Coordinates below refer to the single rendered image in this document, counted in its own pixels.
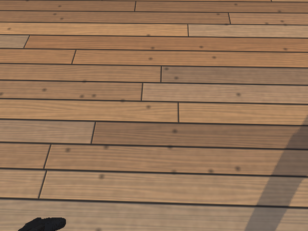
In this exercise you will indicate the left robot hand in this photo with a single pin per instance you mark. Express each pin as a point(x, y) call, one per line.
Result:
point(44, 224)

